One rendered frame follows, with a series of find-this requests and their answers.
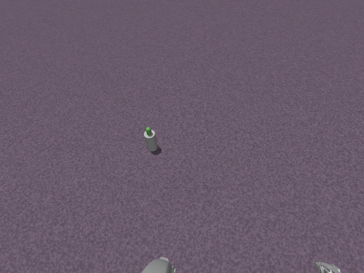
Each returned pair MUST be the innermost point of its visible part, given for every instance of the bottle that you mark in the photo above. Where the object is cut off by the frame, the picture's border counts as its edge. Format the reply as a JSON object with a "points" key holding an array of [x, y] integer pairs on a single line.
{"points": [[150, 139]]}

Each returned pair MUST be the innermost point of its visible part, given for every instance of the right robot hand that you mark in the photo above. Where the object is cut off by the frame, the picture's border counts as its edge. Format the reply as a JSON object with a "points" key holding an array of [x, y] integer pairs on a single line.
{"points": [[326, 268]]}

